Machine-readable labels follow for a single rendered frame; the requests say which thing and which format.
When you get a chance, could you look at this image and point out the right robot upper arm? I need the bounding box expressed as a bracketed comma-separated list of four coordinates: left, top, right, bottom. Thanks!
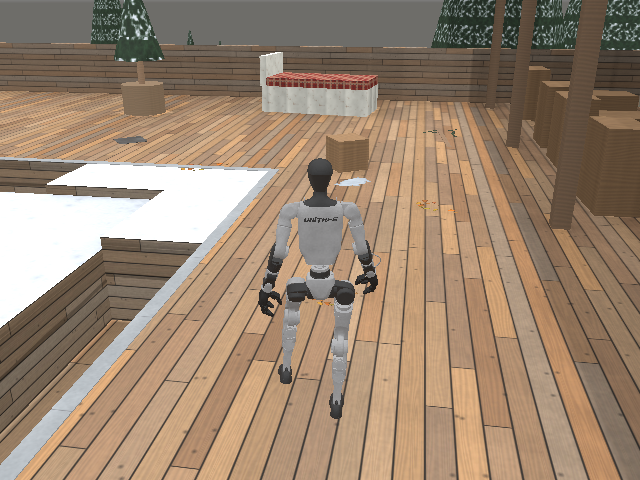
[341, 201, 368, 255]

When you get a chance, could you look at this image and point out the left robot hand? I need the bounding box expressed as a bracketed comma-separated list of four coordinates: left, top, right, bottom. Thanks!
[258, 289, 282, 317]

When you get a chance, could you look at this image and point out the right robot forearm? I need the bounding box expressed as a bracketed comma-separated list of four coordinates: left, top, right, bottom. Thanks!
[358, 240, 376, 278]

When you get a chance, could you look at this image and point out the humanoid robot torso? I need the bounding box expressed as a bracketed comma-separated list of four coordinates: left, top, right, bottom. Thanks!
[296, 197, 343, 300]

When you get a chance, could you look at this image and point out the right robot hand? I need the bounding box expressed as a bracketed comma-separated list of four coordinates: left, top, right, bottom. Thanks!
[355, 274, 378, 294]

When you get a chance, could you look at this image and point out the left robot foot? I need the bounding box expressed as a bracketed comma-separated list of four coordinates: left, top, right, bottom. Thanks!
[278, 364, 292, 384]

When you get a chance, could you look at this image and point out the left robot forearm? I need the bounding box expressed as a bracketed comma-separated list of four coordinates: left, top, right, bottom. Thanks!
[261, 243, 283, 293]

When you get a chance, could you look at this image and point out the left robot upper arm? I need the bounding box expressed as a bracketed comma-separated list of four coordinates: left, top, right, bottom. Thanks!
[273, 202, 300, 259]

